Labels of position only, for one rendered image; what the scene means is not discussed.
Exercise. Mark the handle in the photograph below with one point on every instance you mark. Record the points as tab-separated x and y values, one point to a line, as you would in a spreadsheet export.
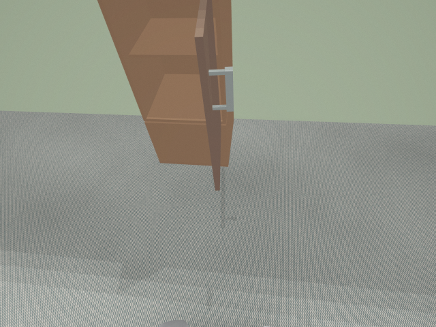
228	72

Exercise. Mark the cupboard door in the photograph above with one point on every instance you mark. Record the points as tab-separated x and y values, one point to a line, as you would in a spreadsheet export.
206	54

